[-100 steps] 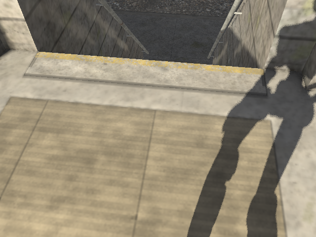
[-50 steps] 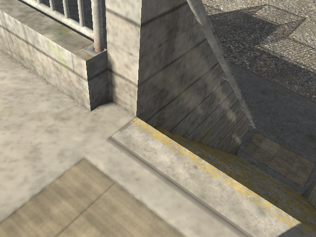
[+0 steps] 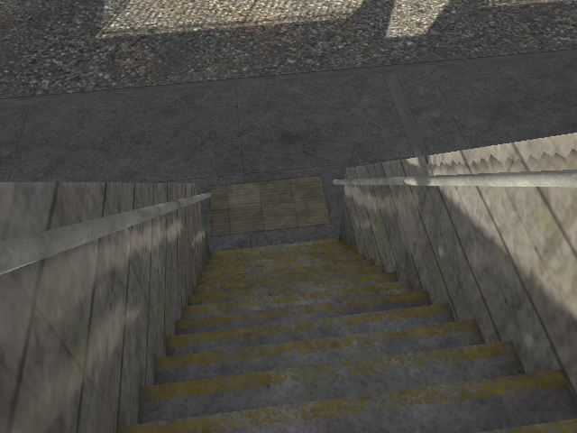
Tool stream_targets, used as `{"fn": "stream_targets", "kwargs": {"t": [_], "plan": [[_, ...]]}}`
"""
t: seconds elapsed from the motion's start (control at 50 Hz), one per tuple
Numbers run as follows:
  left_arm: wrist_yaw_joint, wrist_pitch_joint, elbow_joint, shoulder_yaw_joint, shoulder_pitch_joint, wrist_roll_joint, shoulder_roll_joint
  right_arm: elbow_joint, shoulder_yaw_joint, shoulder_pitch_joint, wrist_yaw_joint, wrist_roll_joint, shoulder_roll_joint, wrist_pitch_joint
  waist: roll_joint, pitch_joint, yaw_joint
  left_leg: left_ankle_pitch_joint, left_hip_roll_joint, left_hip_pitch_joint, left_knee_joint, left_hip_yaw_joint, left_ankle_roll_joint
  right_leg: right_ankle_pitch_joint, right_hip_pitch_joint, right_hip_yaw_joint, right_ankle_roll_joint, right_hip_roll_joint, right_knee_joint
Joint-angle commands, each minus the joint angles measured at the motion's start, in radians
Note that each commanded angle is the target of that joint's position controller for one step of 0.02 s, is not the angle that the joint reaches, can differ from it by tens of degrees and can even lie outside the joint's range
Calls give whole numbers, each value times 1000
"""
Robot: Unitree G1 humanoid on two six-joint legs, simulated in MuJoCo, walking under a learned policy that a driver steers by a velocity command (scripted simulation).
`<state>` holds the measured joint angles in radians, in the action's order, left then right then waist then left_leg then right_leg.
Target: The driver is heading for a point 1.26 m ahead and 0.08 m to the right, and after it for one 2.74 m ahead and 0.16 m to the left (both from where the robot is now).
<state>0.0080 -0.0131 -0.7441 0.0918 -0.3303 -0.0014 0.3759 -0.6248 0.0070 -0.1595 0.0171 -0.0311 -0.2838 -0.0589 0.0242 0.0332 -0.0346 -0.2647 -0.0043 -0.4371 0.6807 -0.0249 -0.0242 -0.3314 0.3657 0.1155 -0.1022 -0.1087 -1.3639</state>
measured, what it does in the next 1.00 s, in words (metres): goes down: right foot, then left foot 0.24 m lower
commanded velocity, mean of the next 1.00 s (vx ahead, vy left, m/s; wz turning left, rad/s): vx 1.00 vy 0.00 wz -0.01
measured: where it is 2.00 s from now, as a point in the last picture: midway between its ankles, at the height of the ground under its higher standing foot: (348, 365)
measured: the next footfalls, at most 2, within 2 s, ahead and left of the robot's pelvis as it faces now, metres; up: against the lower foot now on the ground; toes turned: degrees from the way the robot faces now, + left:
right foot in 0.32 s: +0.25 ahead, -0.12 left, +0.00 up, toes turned -21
left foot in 0.60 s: +0.38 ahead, -0.02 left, -0.24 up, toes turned -20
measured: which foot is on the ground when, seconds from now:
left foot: down 0.00-0.32, up 0.34-0.58, down 0.60-1.00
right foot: up 0.00-0.30, down 0.32-0.58, up 0.60-1.00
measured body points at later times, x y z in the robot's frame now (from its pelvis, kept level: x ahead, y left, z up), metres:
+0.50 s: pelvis +0.27 -0.04 -0.09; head +0.28 -0.06 +0.36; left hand +0.45 +0.17 -0.20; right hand +0.37 -0.35 -0.17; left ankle +0.35 +0.04 -0.75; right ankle +0.22 -0.11 -0.71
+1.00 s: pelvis +0.49 -0.16 -0.33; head +0.49 -0.15 +0.12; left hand +0.78 +0.01 -0.37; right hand +0.47 -0.41 -0.45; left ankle +0.34 +0.00 -0.95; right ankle +0.64 -0.34 -1.01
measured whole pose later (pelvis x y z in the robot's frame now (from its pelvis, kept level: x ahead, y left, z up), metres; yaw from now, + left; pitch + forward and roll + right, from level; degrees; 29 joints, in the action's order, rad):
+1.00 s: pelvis +0.49 -0.16 -0.33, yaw +1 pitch -1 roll -1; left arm -0.03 -0.07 -0.66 0.04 0.03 0.00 0.22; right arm -0.80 0.01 -0.41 0.03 -0.02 -0.22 -0.01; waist 0.01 0.00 0.21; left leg -0.90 0.21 -0.21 1.23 0.35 0.12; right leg 0.39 0.59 0.14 0.05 -0.01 -0.74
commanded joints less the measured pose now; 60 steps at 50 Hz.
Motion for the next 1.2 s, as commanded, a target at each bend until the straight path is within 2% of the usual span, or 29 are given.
{"fn": "stream_targets", "kwargs": {"t": [0.02,0.22,0.26,0.28,0.34,0.36,0.38,0.42,0.46,0.5,0.54,0.58,0.6,0.62,0.64,0.66,0.7,0.74,0.78,0.84,0.94,0.96,1.04,1.08,1.1,1.12,1.16,1.18,1.2], "plan": [[-9,43,133,-16,36,-25,-10,-5,33,-143,-6,3,-87,-18,-104,-58,38,437,-297,253,-229,306,170,29,310,39,30,129,-28],[-8,108,206,-2,194,-16,-4,-101,49,-225,-25,10,-191,-42,-126,-58,4,795,-320,282,-2,-89,71,412,431,-158,-37,136,46],[-3,109,180,-1,87,-18,-3,-73,48,-92,-15,13,-237,-28,-154,-134,-108,1043,-288,79,111,-208,7,379,19,-299,-43,79,103],[5,108,171,3,67,-25,-15,-78,58,-56,-9,15,-238,-46,-213,-160,-134,738,-308,81,198,-165,-57,522,-48,-174,-41,141,160],[54,75,45,15,-286,-19,27,-33,50,250,-25,60,-215,-19,94,-18,-432,268,-131,-578,1085,-163,-87,338,-576,-59,-132,116,457],[24,61,35,-5,-92,31,81,4,18,-71,-2,-9,-110,17,301,70,-84,-108,-16,-582,975,-79,-33,887,-264,157,-122,158,537],[32,29,98,-38,58,35,48,81,-7,89,11,-48,-66,28,209,134,-58,-266,-23,-549,856,-70,-90,322,0,176,-36,207,716],[48,-28,158,-57,356,-31,-3,20,24,-82,28,-42,-97,37,-35,79,108,-113,26,-254,702,-31,-65,152,319,155,-62,219,557],[62,-110,123,-50,367,-39,28,-71,59,-313,16,-4,-135,26,-150,-110,263,637,133,176,373,-76,-17,-309,570,-125,32,154,341],[54,-158,121,-44,468,29,59,-82,51,-418,-7,32,-104,56,106,-206,336,862,70,472,324,-65,16,-218,640,-132,27,224,295],[53,-110,110,-81,455,16,-107,-64,49,-352,-15,75,-135,86,85,-51,255,823,-90,287,-25,20,119,102,398,-204,25,205,-87],[70,-23,123,-81,430,-37,-139,-90,33,-432,-44,42,-84,91,-53,-25,268,675,-150,357,-273,121,256,245,404,-189,-20,178,-578],[70,22,165,-105,490,-41,-226,-113,17,-482,-60,38,-66,87,-293,5,312,1058,-175,461,-188,147,301,-379,661,-284,-39,-2,-1079],[72,29,264,-118,373,-65,-231,-108,-8,-419,-49,25,-105,55,-358,89,67,1387,-119,357,87,306,145,-360,891,-151,-31,21,-931],[74,2,267,-123,346,-108,-199,-155,24,-511,-25,57,-121,20,-345,-1,89,1123,-125,475,98,462,168,-298,1023,-85,-3,97,-798],[71,-15,220,-105,285,-107,-103,-157,33,-504,-31,50,-136,5,-167,-30,42,752,-137,441,102,512,183,-119,1056,-60,18,113,-613],[44,-25,160,-89,272,-116,-86,-147,16,-411,-14,53,-86,-15,28,-29,9,784,-80,266,128,558,219,35,938,-57,99,125,-398],[28,-30,210,-110,349,-53,-154,-121,24,-288,-6,44,-124,-24,-59,-104,25,633,-158,18,-67,831,320,318,527,-4,143,136,-8],[25,-9,152,-86,326,-42,-113,-89,36,-175,-29,36,-171,-12,-64,-122,-4,506,-127,-24,18,776,314,378,347,-3,128,138,9],[10,-44,185,-49,535,-17,-39,-110,39,-294,2,24,-111,27,-46,-25,149,308,-41,371,298,744,364,570,672,100,128,152,362],[-21,-93,257,-50,713,16,-116,-165,33,-509,4,3,-69,52,-55,71,357,254,35,368,350,631,323,393,604,35,128,102,575],[-47,-90,225,-52,603,-28,-154,-182,10,-427,17,23,2,49,-33,44,295,226,70,268,334,720,313,581,400,84,136,94,655],[-41,-31,103,-28,251,53,-121,-205,31,-272,17,-3,-51,53,-100,-33,160,-133,156,110,498,560,277,946,-231,31,143,178,1169],[-14,-10,-13,-1,-161,26,-63,-171,39,-88,3,27,-40,40,-176,-193,-114,-93,195,-137,982,426,223,1132,-643,54,98,258,1016],[-24,-9,-8,1,-154,-5,-48,-151,52,-105,26,25,-44,64,6,-37,-145,-543,278,-246,1243,275,187,1032,-590,126,42,363,1315],[-26,-6,-30,-7,-151,-13,-44,-144,51,-89,12,14,-17,76,103,-18,-128,-626,266,-461,1400,253,199,1173,-720,-6,116,347,1022],[-50,-43,-16,-32,-98,-21,-49,-76,23,-282,-1,76,66,54,304,-152,55,-513,111,-763,1331,158,183,1487,-827,34,113,474,549],[-38,-70,-20,20,-40,10,84,-46,13,-216,2,25,57,57,456,-201,44,-362,15,-773,1406,131,150,719,-652,280,-85,578,685],[-48,-88,-16,-10,-22,27,-15,-41,27,-60,-6,-5,8,67,278,-62,6,-267,7,-779,1426,135,136,556,-405,258,-103,533,776]]}}
Keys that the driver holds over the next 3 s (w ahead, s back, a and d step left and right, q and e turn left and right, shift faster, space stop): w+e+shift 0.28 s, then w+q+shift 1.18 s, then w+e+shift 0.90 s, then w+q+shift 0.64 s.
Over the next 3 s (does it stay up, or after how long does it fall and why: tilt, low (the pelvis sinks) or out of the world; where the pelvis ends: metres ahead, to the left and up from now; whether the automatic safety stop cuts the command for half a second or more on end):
stays up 1.51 -0.14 -1.39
